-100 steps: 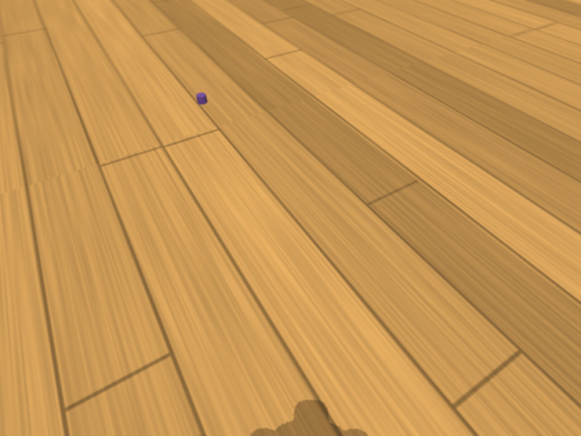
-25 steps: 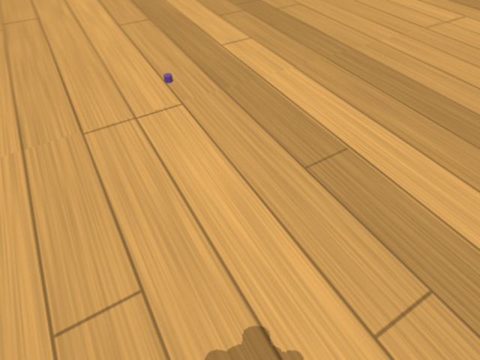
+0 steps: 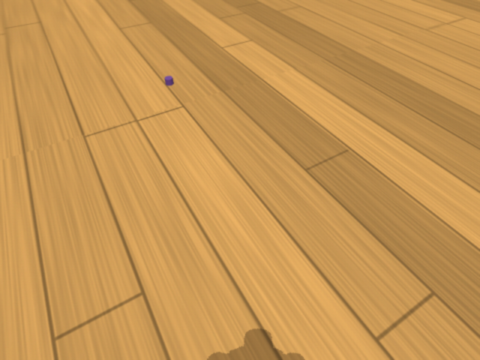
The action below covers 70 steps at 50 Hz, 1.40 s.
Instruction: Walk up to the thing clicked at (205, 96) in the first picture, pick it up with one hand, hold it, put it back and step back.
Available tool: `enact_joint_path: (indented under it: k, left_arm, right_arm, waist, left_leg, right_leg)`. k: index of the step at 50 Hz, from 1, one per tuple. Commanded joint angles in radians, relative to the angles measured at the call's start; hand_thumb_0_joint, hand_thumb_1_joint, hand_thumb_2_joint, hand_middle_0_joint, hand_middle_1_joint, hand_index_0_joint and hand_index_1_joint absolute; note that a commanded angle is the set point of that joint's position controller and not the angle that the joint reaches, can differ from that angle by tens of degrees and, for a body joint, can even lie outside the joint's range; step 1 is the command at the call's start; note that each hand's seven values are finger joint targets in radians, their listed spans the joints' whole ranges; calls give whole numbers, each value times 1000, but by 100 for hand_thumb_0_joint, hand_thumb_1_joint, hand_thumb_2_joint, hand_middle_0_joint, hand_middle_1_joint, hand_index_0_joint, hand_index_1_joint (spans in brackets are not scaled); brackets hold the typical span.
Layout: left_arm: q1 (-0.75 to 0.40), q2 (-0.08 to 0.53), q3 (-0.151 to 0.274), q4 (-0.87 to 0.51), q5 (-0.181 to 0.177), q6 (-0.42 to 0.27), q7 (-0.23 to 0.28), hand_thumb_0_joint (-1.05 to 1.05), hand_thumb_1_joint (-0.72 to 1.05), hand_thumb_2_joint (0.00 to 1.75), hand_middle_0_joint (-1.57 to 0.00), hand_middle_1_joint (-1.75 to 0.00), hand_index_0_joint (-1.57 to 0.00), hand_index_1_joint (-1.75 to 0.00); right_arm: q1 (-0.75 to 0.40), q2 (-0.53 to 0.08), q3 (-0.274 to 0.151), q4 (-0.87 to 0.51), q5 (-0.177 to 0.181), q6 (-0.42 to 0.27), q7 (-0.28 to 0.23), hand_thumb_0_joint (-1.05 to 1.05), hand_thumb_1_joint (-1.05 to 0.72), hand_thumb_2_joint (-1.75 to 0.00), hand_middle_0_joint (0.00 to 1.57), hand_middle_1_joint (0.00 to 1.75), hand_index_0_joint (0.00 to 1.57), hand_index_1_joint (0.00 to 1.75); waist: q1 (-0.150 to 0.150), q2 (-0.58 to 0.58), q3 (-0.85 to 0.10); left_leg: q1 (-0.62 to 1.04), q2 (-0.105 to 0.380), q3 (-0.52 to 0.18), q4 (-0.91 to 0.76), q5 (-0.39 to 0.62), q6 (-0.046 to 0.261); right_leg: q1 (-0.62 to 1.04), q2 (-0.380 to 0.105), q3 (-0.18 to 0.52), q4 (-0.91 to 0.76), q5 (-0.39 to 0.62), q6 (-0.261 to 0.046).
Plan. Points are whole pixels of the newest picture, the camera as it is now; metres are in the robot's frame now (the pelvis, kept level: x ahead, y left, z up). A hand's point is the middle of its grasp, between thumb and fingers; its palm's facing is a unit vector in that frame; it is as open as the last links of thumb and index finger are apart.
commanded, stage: stand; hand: left
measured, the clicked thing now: (169, 80) +2.30 +0.62 -0.76
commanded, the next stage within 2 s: walk up in 0.42 s
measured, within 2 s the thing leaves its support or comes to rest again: neither
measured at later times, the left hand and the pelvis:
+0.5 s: hand out of the picture +0.07 +0.26 -0.15, palm faces +0.00 -0.94 -0.33, open 7.3 cm; pelvis +0.00 +0.00 +0.00, yaw +2 degrees
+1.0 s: hand (49, 314) +0.25 +0.41 -0.15, palm faces +0.03 -0.95 -0.32, open 7.3 cm; pelvis +0.19 +0.12 -0.01, yaw +6 degrees
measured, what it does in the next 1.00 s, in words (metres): walks ahead: left foot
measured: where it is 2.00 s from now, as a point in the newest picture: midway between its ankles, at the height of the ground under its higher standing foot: (206, 230)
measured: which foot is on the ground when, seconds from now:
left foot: down 0.00-0.48, up 0.50-0.74, down 0.76-1.00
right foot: down 0.00-0.78, up 0.80-1.00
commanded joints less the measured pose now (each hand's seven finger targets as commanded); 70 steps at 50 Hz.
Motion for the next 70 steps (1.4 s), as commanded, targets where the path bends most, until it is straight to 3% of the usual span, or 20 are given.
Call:
enact_joint_path:
  k: [1, 20, 21, 23, 25, 32, 35, 38, 39, 40, 41, 43, 46, 51, 59, 61, 62, 63, 64, 70]
  left_arm:
    - [-34, 218, 41, -58, -1, -18, 17, 0, 90, 90, -20, -30, -20, -30]
    - [-29, 218, 40, -59, 0, -18, 16, 0, 90, 90, -20, -30, -20, -30]
    - [19, 364, 115, -112, 11, -43, -23, 0, 90, 90, -20, -30, -20, -30]
    - [73, 347, 128, -113, 25, -53, -41, 0, 90, 90, -20, -30, -20, -30]
    - [149, 404, 147, -117, 28, -70, -35, 0, 90, 90, -20, -30, -20, -30]
    - [-58, 418, 138, -223, 28, -84, -44, 0, 90, 90, -20, -30, -20, -30]
    - [-65, 425, 137, -218, 25, -78, -54, 0, 90, 90, -20, -30, -20, -30]
    - [-57, 354, 110, -208, 36, -61, -61, 0, 90, 90, -20, -30, -20, -30]
    - [-20, 256, 81, -222, 29, -58, -69, 0, 90, 90, -20, -30, -20, -30]
    - [-58, 259, 74, -260, -2, -66, -61, 0, 90, 90, -20, -30, -20, -30]
    - [-95, 345, 69, -261, 15, -73, -53, 0, 90, 90, -20, -30, -20, -30]
    - [1, 368, 86, -186, -18, -73, -65, 0, 90, 90, -20, -30, -20, -30]
    - [40, 362, 103, -171, -4, -53, -90, 0, 90, 90, -20, -30, -20, -30]
    - [-79, 323, 109, -239, 1, -43, -114, 0, 90, 90, -20, -30, -20, -30]
    - [-189, 242, 97, -276, -9, -52, -108, 0, 90, 90, -20, -30, -20, -30]
    - [17, 262, 121, -220, -10, -51, -91, 0, 90, 90, -20, -30, -20, -30]
    - [195, 321, 151, -174, -4, -58, -75, 0, 90, 90, -20, -30, -20, -30]
    - [295, 426, 183, -176, 7, -65, -63, 0, 90, 90, -20, -30, -20, -30]
    - [301, 458, 188, -188, -12, -71, -56, 0, 90, 90, -20, -30, -20, -30]
    - [52, 318, 131, -271, -12, -98, -42, 0, 90, 90, -20, -30, -20, -30]
  right_arm:
    - [-25, -211, -41, -58, 3, -24, -17, 0, -90, -90, 20, 30, 20, 30]
    - [-24, -213, -43, -53, 3, -24, -16, 0, -90, -90, 20, 30, 20, 30]
    - [14, -327, -121, -116, -11, -44, 23, 0, -90, -90, 20, 30, 20, 30]
    - [-116, -301, -118, -172, -22, -43, 52, 0, -90, -90, 20, 30, 20, 30]
    - [-231, -222, -100, -238, -30, -49, 62, 0, -90, -90, 20, 30, 20, 30]
    - [-57, -288, -142, -223, -15, -36, 119, 0, -90, -90, 20, 30, 20, 30]
    - [11, -278, -153, -207, -11, -37, 122, 0, -90, -90, 20, 30, 20, 30]
    - [264, -334, -189, -123, -17, -48, 92, 0, -90, -90, 20, 30, 20, 30]
    - [411, -428, -215, -90, -27, -57, 70, 0, -90, -90, 20, 30, 20, 30]
    - [368, -538, -218, -143, -11, -72, 64, 0, -90, -90, 20, 30, 20, 30]
    - [240, -539, -221, -187, 20, -72, 60, 0, -90, -90, 20, 30, 20, 30]
    - [107, -417, -176, -225, 14, -88, 50, 0, -90, -90, 20, 30, 20, 30]
    - [88, -358, -151, -231, 16, -104, 51, 0, -90, -90, 20, 30, 20, 30]
    - [150, -365, -154, -232, 16, -122, 53, 0, -90, -90, 20, 30, 20, 30]
    - [227, -354, -157, -229, 6, -112, 33, 0, -90, -90, 20, 30, 20, 30]
    - [209, -347, -156, -248, -9, -105, 28, 0, -90, -90, 20, 30, 20, 30]
    - [245, -300, -135, -255, -13, -103, 27, 0, -90, -90, 20, 30, 20, 30]
    - [311, -223, -109, -283, 19, -105, 28, 0, -90, -90, 20, 30, 20, 30]
    - [252, -295, -119, -286, 30, -112, 17, 0, -90, -90, 20, 30, 20, 30]
    - [204, -265, -122, -243, 6, -85, 55, 0, -90, -90, 20, 30, 20, 30]
  waist:
    - [-3, -24, -83]
    - [-3, -15, -80]
    - [16, -8, -203]
    - [80, 0, -39]
    - [162, -207, 54]
    - [-1, -213, 32]
    - [-31, -149, 26]
    - [-157, 84, -63]
    - [-216, 368, -115]
    - [-189, 419, -86]
    - [-132, 211, -26]
    - [-27, 49, -15]
    - [0, 93, 15]
    - [-34, 118, 68]
    - [-38, 61, 9]
    - [68, 17, -131]
    - [137, -65, -235]
    - [148, -297, -350]
    - [164, -275, -339]
    - [5, -142, -40]
  left_leg:
    - [19, 122, -92, -31, 184, 32]
    - [21, 122, -94, -31, 161, 31]
    - [-77, 98, -139, 77, -427, 117]
    - [-417, 88, -133, 179, -479, 104]
    - [-740, 48, 2, 542, -269, 42]
    - [-390, 136, -14, 425, -141, 1]
    - [-160, 94, 74, 330, -49, -3]
    - [218, 19, 131, 261, -135, 41]
    - [373, 136, -143, 76, -469, 98]
    - [288, 402, -760, -217, -727, 225]
    - [127, 478, -845, -270, -771, 293]
    - [87, 357, -452, -131, -499, 245]
    - [-78, 278, -224, -184, -375, 195]
    - [1, 263, -154, -235, -300, 208]
    - [82, 216, 17, -60, 281, 159]
    - [40, 164, 84, 273, 460, 127]
    - [-136, 120, 94, 553, 334, 96]
    - [-450, 1, 121, 887, -25, 58]
    - [-630, -36, 10, 997, -309, 56]
    - [-439, 116, -46, 747, -105, 38]
  right_leg:
    - [6, -126, 88, -37, 172, -29]
    - [-2, -126, 91, -44, 155, -31]
    - [70, -93, 67, 80, -378, -71]
    - [67, -179, 207, 43, -586, -124]
    - [193, -444, 498, -227, -635, -259]
    - [-93, -286, 123, -223, -476, -187]
    - [-241, -248, 15, -139, -471, -175]
    - [-424, -163, -104, 303, -360, -145]
    - [-606, -41, -158, 749, -332, -104]
    - [-774, 58, -24, 933, -393, -77]
    - [-721, -50, 121, 958, -311, -78]
    - [-656, -132, 106, 860, -154, -48]
    - [-500, -149, 44, 681, -73, -8]
    - [-569, -143, 6, 466, 52, 1]
    - [-324, -53, -102, 222, 151, -55]
    - [-13, 9, -165, 187, 99, -76]
    - [253, -34, -86, 225, 1, -104]
    - [522, -332, 378, 122, -237, -202]
    - [554, -457, 664, 1, -214, -298]
    - [-73, -266, 121, -72, 26, -224]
